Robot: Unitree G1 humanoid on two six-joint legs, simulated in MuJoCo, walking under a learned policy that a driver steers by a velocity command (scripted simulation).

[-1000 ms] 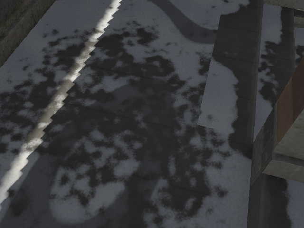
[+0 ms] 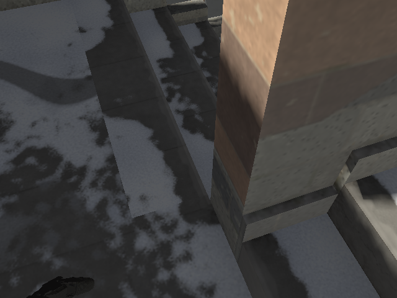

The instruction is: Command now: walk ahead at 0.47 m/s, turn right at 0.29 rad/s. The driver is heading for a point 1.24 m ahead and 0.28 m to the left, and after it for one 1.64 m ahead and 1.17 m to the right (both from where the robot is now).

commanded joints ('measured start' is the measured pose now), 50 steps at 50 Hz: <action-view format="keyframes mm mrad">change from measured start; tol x32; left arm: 1 329 203 74 23 11 1 36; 44 -123 121 59 -5 -1 -93 6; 50 321 185 123 118 -5 -57 48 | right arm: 1 -97 -171 -37 -109 13 -17 -9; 50 142 -61 -51 -167 45 28 10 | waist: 1 232 87 -231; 19 116 -136 -7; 27 -49 376 -248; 50 156 -155 -276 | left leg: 1 -182 193 -64 497 1075 44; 2 -622 55 -62 885 69 -17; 3 -692 -14 -276 1103 -223 -27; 24 -459 69 -143 291 320 38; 27 129 273 -881 -35 42 324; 33 -328 149 -480 10 631 222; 40 -161 201 -650 -24 161 241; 46 -229 142 -666 66 370 169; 50 -767 -43 -399 864 -207 -19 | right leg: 1 515 10 41 -166 222 -95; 3 897 -402 763 -159 236 -404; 11 230 -189 166 -328 427 -208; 20 231 -270 161 -367 -213 -155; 24 360 -234 71 -75 73 -81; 28 -462 6 125 839 -357 37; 47 320 -5 101 -185 123 -15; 50 751 -424 749 -196 -125 -242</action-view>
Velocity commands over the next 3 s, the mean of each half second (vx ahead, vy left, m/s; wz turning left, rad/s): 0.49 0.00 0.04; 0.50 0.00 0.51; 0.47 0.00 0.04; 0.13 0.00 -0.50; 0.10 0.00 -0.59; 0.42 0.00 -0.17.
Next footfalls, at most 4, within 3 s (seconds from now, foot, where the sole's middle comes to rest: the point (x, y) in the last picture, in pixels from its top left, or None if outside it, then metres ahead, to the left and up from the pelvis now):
0.02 right None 0.16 -0.10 -0.76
0.48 left None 0.27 0.18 -0.76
0.94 right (175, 268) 0.54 0.06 -0.76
1.40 left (60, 257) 0.60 0.44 -0.76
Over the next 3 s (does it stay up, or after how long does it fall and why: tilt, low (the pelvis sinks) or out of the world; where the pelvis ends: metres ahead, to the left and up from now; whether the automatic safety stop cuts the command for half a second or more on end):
stays up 0.82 0.26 0.02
